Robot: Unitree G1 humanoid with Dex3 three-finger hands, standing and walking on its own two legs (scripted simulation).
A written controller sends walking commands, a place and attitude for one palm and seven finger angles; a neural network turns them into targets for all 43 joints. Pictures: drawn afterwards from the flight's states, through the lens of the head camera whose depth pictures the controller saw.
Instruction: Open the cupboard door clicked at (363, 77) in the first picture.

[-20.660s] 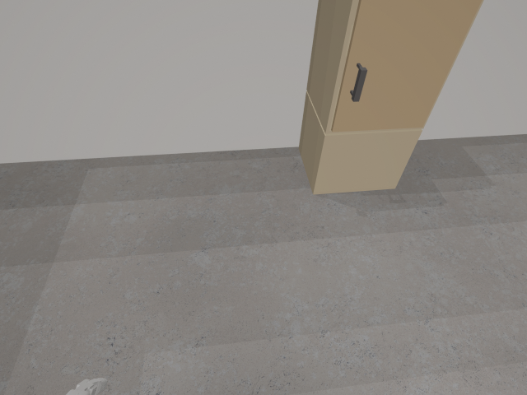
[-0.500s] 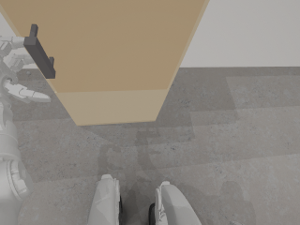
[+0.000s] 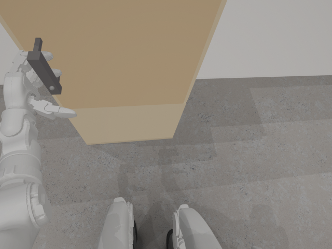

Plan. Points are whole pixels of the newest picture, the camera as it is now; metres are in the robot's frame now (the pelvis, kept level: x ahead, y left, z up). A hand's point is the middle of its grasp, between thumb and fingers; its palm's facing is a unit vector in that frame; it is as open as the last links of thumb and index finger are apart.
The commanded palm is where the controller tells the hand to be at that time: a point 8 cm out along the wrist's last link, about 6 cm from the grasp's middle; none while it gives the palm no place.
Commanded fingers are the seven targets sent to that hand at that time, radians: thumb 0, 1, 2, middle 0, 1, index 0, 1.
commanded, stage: slide the fingers in behind the handle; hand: left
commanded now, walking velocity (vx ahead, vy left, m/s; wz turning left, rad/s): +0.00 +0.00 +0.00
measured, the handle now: (47, 67) +0.53 +0.27 +0.04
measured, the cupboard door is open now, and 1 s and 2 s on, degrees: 0 0 18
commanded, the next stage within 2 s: close the thumb around the handle in 0.58 s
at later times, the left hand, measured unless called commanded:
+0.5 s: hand (55, 88) +0.47 +0.24 +0.04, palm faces +0.11 -0.99 -0.01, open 14.1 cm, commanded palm +0.45 +0.28 +0.04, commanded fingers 0.00 -0.50 0.30 -0.30 -1.20 -0.30 -1.20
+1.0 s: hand (55, 87) +0.47 +0.25 +0.04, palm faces +0.10 -0.99 -0.01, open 11.1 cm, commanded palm +0.46 +0.28 +0.04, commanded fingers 0.00 0.45 0.71 -0.37 -1.30 -0.37 -1.30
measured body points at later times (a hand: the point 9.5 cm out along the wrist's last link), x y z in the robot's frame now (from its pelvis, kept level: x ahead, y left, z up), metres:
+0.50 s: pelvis +0.00 +0.00 +0.00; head +0.14 +0.04 +0.43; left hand +0.46 +0.30 +0.04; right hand +0.06 -0.27 -0.11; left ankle +0.07 +0.09 -0.60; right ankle +0.01 -0.11 -0.60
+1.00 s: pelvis +0.00 +0.00 +0.00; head +0.15 +0.05 +0.42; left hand +0.46 +0.30 +0.04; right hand +0.05 -0.26 -0.11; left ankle +0.07 +0.10 -0.60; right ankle +0.01 -0.11 -0.60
